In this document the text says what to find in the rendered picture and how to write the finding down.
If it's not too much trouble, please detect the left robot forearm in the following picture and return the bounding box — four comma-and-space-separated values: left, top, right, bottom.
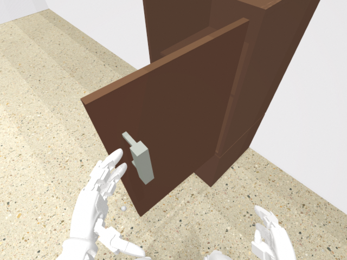
56, 238, 98, 260

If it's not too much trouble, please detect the robot right hand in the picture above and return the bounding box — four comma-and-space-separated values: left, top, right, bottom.
252, 205, 297, 260

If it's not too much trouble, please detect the cupboard door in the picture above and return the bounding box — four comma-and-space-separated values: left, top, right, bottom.
81, 18, 250, 217

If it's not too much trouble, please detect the robot left hand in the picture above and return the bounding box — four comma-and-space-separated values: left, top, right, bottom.
69, 148, 146, 258

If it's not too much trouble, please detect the handle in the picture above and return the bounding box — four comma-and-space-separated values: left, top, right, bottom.
122, 131, 154, 185

